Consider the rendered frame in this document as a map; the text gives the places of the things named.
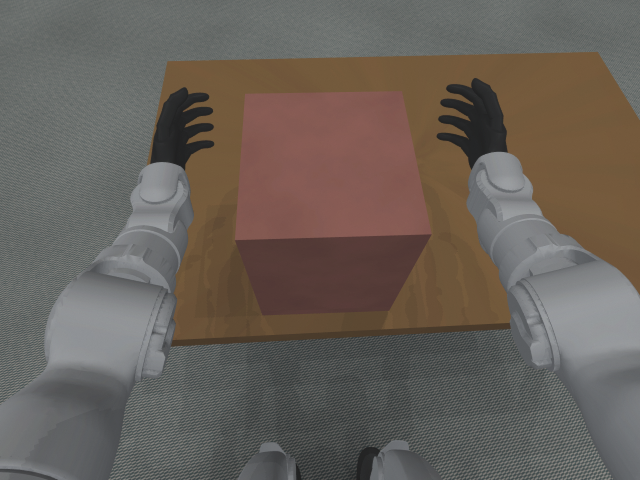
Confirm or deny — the robot right hand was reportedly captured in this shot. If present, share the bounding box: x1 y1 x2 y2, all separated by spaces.
437 78 508 170

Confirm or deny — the right robot forearm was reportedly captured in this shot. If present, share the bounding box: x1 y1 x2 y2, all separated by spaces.
466 152 640 308

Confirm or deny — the right robot foot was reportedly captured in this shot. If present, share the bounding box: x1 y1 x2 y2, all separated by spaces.
357 447 380 480

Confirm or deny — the right robot upper arm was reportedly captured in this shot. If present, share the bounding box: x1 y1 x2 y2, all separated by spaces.
507 260 640 480

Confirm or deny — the carton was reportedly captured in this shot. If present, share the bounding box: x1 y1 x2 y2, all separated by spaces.
235 91 432 315

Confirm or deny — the table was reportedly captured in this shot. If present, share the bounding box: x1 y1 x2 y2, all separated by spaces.
147 52 640 347

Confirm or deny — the left robot forearm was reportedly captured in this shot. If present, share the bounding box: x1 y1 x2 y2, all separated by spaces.
44 162 194 363

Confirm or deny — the left robot upper arm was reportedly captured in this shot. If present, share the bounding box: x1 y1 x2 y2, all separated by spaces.
0 271 177 480

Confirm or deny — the robot left hand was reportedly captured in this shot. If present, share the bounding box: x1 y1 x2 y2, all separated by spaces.
150 87 214 170

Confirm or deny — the right robot shin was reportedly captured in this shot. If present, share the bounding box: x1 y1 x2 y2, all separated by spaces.
370 440 409 480

